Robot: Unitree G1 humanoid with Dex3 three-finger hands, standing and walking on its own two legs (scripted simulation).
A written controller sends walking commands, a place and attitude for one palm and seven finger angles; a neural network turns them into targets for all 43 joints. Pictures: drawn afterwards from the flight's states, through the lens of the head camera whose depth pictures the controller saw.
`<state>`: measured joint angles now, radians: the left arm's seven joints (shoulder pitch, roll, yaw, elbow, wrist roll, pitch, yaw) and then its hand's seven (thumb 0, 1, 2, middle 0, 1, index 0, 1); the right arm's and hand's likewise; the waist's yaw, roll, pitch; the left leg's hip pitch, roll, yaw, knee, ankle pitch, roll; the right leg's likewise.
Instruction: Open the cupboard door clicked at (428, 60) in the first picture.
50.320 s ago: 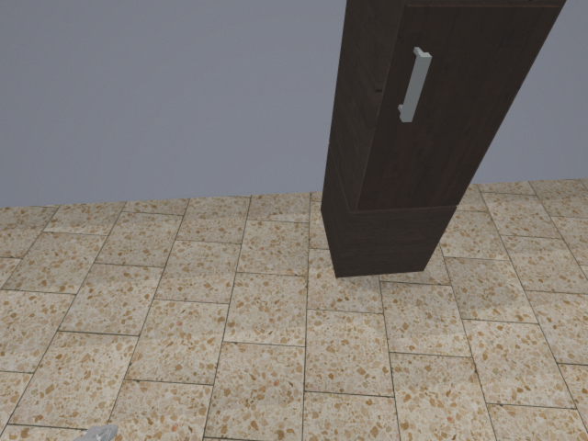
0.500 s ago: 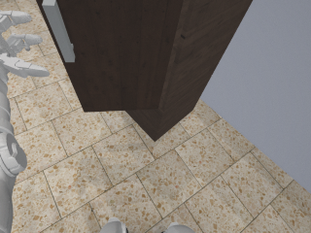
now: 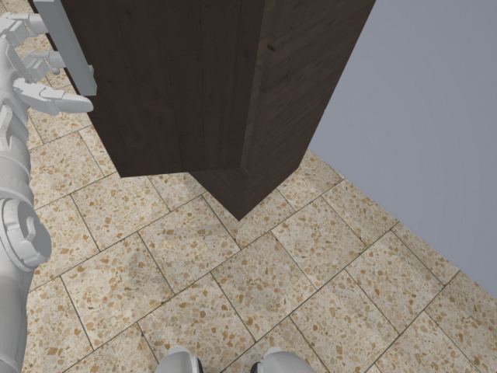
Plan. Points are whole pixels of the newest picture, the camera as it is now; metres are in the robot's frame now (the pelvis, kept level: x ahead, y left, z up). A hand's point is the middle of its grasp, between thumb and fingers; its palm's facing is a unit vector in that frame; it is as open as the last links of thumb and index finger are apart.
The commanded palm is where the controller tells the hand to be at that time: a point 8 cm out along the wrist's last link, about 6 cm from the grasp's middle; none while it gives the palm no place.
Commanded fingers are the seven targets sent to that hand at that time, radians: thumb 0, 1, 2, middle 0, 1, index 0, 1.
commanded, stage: slide the fingers in behind the handle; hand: left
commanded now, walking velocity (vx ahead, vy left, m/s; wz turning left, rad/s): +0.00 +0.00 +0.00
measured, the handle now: (71, 41) +0.60 +0.21 +0.13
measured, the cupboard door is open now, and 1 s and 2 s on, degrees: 54 54 57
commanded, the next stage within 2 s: close the thumb around the handle in 0.88 s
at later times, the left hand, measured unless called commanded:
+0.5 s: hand (81, 66) +0.54 +0.18 +0.14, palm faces +0.05 -1.00 +0.01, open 14.0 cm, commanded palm +0.52 +0.23 +0.13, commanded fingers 0.00 -0.50 0.30 -0.30 -1.20 -0.30 -1.20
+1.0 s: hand (80, 69) +0.54 +0.19 +0.14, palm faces +0.05 -1.00 +0.01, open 14.0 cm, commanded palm +0.52 +0.23 +0.13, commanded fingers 0.00 -0.39 0.35 -0.31 -1.21 -0.31 -1.21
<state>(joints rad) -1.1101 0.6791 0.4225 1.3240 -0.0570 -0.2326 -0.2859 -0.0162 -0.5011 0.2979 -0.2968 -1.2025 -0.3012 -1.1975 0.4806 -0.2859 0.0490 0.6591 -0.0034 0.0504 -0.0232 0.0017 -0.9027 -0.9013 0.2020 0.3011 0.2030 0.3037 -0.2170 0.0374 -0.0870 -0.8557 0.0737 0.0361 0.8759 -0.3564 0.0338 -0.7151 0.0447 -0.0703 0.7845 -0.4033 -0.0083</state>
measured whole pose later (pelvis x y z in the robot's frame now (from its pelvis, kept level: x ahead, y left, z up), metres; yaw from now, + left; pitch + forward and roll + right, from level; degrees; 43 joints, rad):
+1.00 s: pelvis +0.02 -0.01 +0.00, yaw +0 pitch +18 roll -3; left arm -1.03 0.57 0.41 1.24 -0.07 -0.26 -0.22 -0.02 -0.50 0.30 -0.28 -1.19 -0.30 -1.20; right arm 0.45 -0.28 0.03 0.65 -0.01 0.06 0.00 0.00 -0.90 -0.90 0.20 0.30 0.20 0.30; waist -0.19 0.03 -0.10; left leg -0.80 0.07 0.04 0.84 -0.37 0.02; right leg -0.67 0.05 -0.07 0.77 -0.42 -0.02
